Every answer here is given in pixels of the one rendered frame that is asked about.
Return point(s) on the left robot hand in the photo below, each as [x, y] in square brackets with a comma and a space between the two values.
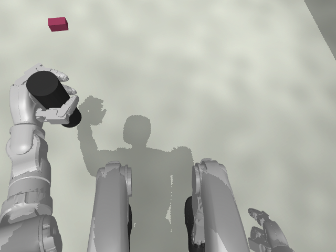
[25, 108]

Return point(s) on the right robot foot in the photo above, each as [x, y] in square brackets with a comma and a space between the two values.
[189, 222]

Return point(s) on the right robot hand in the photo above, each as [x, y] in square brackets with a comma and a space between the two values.
[270, 237]

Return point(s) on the left robot arm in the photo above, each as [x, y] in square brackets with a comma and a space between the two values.
[26, 221]

